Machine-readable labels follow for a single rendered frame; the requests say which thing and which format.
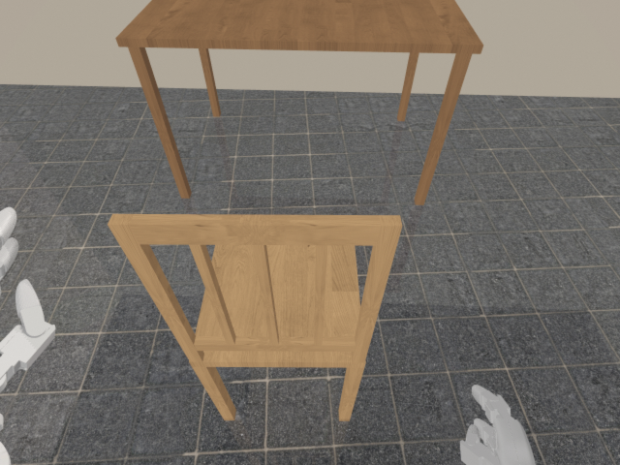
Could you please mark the chair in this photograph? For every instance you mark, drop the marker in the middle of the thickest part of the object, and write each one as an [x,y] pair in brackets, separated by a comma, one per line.
[280,290]

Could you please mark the right robot hand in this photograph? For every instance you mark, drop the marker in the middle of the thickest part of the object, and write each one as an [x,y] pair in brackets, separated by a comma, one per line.
[505,443]

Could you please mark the table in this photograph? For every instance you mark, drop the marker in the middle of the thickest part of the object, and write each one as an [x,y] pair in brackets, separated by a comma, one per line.
[415,26]

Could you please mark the left robot hand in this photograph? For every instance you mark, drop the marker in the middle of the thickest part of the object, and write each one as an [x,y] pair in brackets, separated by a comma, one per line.
[23,345]

